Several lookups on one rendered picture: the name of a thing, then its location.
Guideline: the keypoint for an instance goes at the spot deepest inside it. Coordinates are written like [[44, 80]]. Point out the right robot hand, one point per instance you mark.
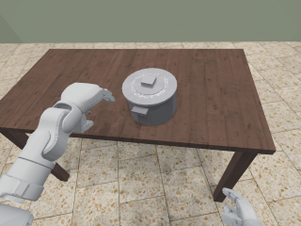
[[237, 216]]

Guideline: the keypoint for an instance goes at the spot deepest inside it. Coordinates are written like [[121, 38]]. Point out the left robot hand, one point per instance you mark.
[[85, 96]]

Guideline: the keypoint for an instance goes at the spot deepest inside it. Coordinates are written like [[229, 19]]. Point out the table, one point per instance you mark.
[[217, 103]]

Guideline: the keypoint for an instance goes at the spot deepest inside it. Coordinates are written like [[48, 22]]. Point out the lid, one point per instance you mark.
[[163, 89]]

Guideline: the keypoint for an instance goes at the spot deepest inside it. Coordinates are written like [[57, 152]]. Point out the left robot upper arm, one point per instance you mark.
[[14, 216]]

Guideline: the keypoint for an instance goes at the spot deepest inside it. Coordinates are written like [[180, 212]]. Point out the left robot forearm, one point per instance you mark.
[[29, 172]]

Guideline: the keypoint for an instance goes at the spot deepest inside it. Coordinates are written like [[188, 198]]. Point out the pot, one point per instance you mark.
[[155, 114]]

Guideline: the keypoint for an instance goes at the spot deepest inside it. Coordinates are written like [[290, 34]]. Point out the knob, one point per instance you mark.
[[148, 80]]

